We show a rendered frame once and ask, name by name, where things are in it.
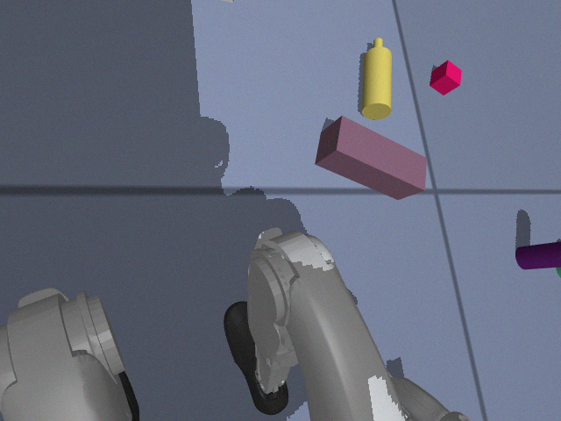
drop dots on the right robot foot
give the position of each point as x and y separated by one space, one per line
242 348

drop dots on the left robot foot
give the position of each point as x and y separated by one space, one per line
132 401

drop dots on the right robot hand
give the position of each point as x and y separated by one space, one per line
418 404

